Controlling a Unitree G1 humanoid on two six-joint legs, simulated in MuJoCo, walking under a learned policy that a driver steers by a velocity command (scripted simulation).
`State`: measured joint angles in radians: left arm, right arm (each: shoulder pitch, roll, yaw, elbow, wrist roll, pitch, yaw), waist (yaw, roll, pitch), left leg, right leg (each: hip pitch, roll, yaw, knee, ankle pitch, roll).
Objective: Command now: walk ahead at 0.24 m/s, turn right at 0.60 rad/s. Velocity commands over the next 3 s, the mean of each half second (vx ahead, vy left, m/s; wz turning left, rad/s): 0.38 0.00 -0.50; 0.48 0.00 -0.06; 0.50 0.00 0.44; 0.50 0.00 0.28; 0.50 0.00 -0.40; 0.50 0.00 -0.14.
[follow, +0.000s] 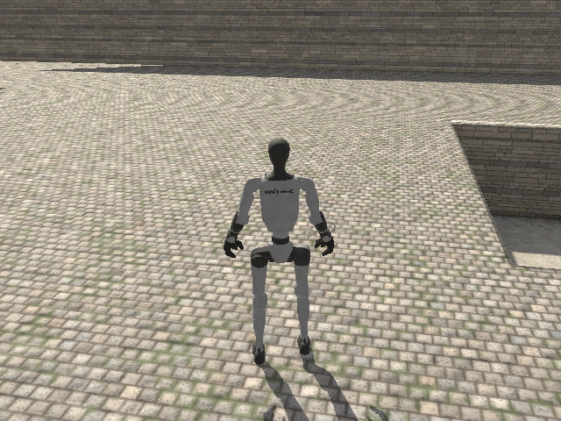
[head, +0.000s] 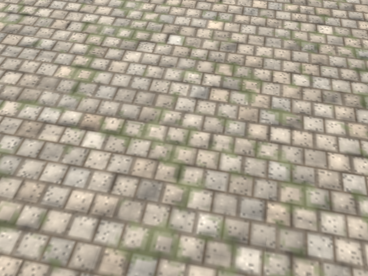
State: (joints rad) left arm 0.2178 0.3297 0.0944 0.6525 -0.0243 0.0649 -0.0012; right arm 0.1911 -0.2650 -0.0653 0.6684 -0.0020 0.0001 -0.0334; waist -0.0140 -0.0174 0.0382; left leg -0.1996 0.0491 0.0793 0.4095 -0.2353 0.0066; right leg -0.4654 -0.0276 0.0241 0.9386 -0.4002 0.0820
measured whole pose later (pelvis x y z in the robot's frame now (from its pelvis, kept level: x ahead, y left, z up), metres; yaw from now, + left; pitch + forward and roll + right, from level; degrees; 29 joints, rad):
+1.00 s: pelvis +0.46 -0.14 +0.00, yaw -14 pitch +1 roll +2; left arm 0.06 0.27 0.02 0.68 -0.01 -0.08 -0.02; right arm 0.38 -0.28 -0.05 0.81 0.02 -0.07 0.01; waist -0.10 -0.04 0.05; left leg -0.02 -0.07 0.01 0.24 -0.24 0.04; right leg -0.62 -0.09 0.08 0.61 0.03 0.04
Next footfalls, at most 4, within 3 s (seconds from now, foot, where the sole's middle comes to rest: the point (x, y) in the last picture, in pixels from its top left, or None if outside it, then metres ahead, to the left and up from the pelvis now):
0.14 right None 0.05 -0.14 -0.78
0.60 left None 0.46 -0.03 -0.78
1.10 right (275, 224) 0.66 -0.35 -0.78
1.62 left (207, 162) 0.95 -0.10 -0.78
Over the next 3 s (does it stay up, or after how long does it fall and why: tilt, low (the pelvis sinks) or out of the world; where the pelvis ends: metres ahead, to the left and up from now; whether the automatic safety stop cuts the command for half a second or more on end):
stays up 1.58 -0.16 0.00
